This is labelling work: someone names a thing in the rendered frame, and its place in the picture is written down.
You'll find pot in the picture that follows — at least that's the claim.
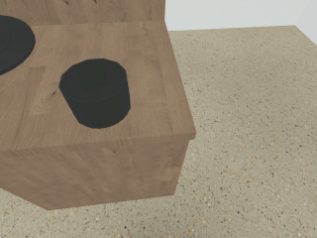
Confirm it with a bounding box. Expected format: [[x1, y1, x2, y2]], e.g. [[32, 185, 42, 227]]
[[58, 59, 131, 129]]

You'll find table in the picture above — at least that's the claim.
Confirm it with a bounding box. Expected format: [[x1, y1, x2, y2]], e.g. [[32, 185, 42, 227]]
[[0, 0, 197, 211]]

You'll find lid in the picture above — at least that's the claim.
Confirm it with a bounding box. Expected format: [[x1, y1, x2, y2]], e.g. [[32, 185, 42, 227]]
[[0, 15, 36, 75]]

